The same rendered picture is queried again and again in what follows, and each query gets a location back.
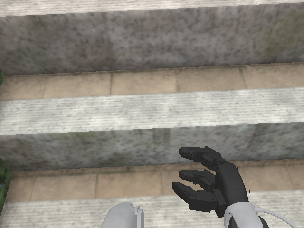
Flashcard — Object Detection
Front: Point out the robot left thigh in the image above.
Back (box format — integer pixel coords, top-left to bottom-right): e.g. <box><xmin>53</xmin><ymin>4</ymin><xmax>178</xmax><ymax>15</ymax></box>
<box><xmin>100</xmin><ymin>203</ymin><xmax>144</xmax><ymax>228</ymax></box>

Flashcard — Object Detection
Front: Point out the right robot forearm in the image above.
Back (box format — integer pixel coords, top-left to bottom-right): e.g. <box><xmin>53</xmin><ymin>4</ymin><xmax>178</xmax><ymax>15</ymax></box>
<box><xmin>223</xmin><ymin>201</ymin><xmax>269</xmax><ymax>228</ymax></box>

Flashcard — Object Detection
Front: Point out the robot right hand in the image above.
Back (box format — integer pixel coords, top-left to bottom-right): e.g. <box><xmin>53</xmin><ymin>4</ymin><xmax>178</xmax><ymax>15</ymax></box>
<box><xmin>172</xmin><ymin>146</ymin><xmax>251</xmax><ymax>218</ymax></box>

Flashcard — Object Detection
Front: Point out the left robot shin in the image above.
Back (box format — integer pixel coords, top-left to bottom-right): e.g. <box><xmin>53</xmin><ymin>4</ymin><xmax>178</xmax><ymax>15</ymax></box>
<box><xmin>108</xmin><ymin>201</ymin><xmax>134</xmax><ymax>211</ymax></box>

